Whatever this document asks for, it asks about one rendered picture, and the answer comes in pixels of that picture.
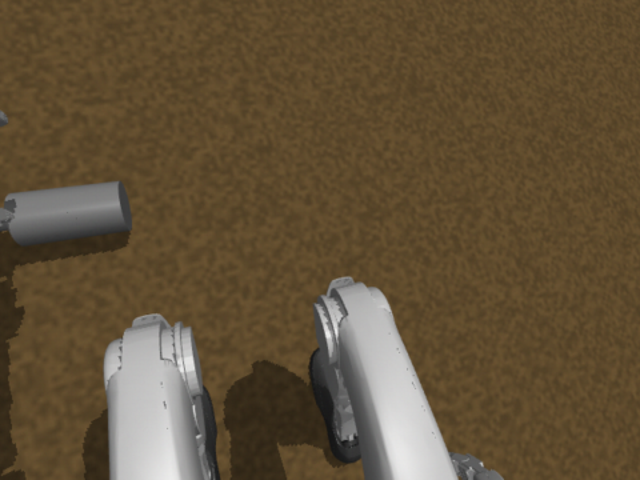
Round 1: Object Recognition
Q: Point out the right robot hand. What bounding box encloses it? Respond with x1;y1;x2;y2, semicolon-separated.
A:
448;452;504;480

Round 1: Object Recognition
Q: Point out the bottle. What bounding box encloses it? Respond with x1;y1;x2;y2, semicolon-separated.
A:
0;181;132;246

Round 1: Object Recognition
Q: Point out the right robot foot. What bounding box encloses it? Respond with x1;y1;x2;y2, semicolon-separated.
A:
310;348;361;463

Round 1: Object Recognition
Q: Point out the left robot foot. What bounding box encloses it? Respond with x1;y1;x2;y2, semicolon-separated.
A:
200;385;221;480

